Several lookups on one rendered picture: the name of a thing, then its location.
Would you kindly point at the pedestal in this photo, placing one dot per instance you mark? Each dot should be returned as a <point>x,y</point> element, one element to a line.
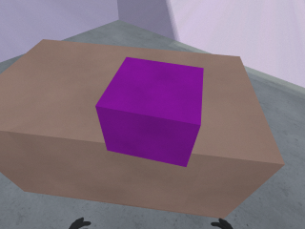
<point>51,141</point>

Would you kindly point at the robot right hand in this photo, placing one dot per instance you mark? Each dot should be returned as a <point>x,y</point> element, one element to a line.
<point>223,224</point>

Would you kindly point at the robot left hand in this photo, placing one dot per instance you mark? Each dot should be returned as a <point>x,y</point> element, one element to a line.
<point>80,223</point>

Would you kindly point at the carton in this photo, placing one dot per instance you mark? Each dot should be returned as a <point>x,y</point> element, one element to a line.
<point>152,109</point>

